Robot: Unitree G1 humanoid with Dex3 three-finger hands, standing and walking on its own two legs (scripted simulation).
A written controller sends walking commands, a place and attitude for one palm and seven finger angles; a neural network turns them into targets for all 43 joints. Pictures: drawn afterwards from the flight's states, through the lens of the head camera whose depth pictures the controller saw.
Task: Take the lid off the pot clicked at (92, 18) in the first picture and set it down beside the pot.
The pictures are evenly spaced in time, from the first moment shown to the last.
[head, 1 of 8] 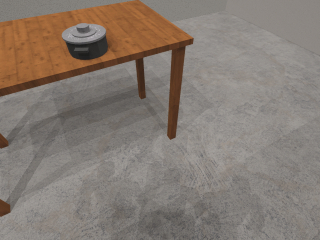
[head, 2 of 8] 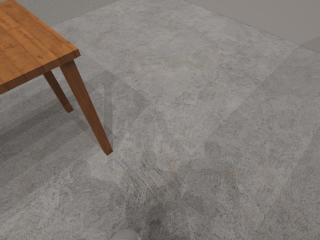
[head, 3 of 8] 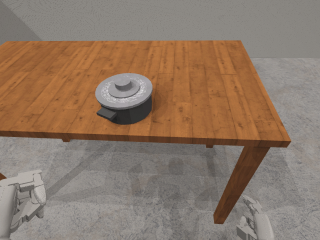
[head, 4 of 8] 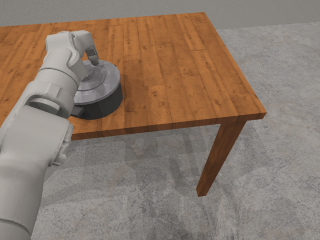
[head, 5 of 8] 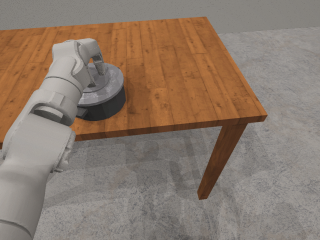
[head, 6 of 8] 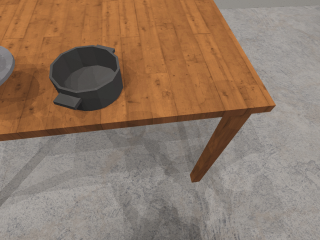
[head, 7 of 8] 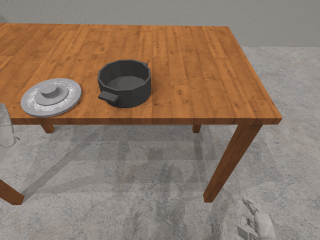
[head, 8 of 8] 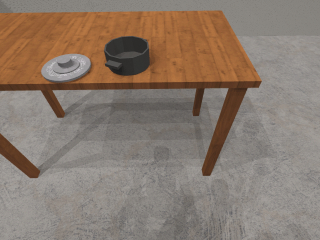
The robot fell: no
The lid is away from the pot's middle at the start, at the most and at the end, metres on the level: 0.00 0.24 0.23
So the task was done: yes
